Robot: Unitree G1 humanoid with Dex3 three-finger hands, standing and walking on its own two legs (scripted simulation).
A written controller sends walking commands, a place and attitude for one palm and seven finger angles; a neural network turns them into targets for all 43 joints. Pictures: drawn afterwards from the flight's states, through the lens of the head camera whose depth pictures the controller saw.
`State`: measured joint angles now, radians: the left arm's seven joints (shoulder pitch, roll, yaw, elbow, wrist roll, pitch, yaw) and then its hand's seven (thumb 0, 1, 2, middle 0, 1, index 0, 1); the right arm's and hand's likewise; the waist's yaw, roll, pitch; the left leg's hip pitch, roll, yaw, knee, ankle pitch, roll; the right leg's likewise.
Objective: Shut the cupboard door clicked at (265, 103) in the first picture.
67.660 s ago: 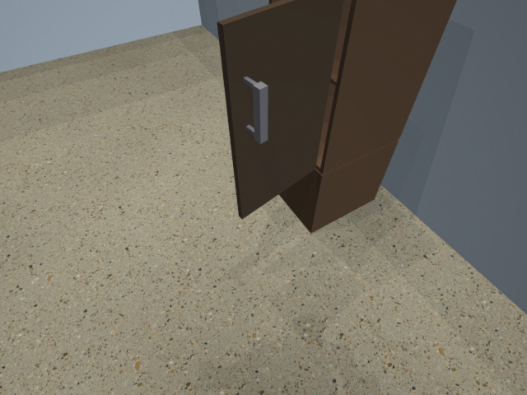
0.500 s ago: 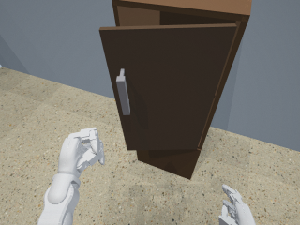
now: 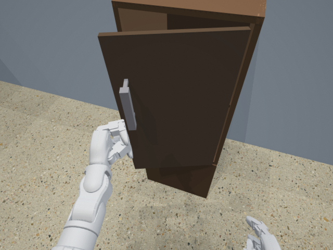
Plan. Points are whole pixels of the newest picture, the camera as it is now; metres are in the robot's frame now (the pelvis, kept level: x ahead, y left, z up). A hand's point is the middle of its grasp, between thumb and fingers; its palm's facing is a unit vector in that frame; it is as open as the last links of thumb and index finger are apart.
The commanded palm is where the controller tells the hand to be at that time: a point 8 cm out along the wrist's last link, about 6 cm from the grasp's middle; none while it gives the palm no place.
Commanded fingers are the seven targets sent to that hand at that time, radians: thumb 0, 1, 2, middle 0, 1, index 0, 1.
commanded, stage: bring the fist close to the handle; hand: left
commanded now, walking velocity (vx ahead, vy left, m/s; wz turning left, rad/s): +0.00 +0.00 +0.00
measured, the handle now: (129, 105) +0.47 +0.13 +0.09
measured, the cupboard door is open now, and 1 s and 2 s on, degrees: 23 23 6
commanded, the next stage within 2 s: push the door shut along its arc in 0.60 s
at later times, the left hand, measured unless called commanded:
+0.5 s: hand (142, 133) +0.37 +0.08 +0.09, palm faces +0.07 -1.00 -0.01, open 3.1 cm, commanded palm +0.34 +0.13 +0.09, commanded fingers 0.00 0.90 0.90 -1.30 -1.50 -1.30 -1.50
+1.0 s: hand (141, 125) +0.39 +0.08 +0.10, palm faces -0.01 -1.00 -0.02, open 3.1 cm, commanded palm +0.37 +0.13 +0.09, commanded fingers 0.00 0.90 0.90 -1.30 -1.50 -1.30 -1.50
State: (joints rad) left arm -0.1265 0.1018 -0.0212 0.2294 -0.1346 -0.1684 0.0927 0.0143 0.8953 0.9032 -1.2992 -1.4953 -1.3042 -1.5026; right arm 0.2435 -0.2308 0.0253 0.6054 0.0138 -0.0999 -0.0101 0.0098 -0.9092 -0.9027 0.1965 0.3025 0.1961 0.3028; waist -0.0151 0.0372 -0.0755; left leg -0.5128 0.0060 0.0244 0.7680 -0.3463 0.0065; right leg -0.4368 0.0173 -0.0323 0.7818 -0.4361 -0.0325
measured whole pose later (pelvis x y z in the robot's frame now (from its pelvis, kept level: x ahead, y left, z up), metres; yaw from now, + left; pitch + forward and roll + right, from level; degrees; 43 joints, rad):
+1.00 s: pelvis -0.01 -0.01 +0.00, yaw +0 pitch +7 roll +0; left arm -0.47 0.11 0.03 0.67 -0.13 -0.29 0.06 0.01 0.90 0.90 -1.30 -1.50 -1.31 -1.50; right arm 0.26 -0.23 0.01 0.64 0.01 -0.04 0.00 0.01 -0.91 -0.90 0.20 0.30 0.20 0.30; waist -0.04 0.03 -0.08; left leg -0.55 0.01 0.02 0.75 -0.32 0.00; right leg -0.48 0.02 -0.03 0.77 -0.42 -0.04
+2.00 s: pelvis -0.02 +0.01 -0.03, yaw -1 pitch +20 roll -1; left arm -1.19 0.34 0.22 1.33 -0.06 -0.32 -0.15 0.01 0.90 0.91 -1.30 -1.50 -1.30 -1.50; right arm 0.43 -0.28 0.00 0.69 -0.03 -0.05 0.02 0.00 -0.91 -0.90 0.20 0.30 0.20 0.30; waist -0.24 0.06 -0.10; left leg -0.93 0.03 0.02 0.94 -0.36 0.02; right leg -0.85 0.03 -0.04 0.94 -0.44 -0.02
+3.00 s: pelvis -0.03 +0.01 -0.05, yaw -1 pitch +25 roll -3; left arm -1.39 0.26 0.28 1.47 0.13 -0.31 0.45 0.05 0.93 1.01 -1.30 -1.50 -1.31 -1.50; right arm 0.49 -0.21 0.00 0.73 -0.13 -0.09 0.13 0.00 -0.91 -0.90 0.20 0.30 0.20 0.30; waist -0.31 0.09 -0.14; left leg -1.11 0.03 0.00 1.03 -0.36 0.02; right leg -1.01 0.04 -0.06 1.02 -0.44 -0.02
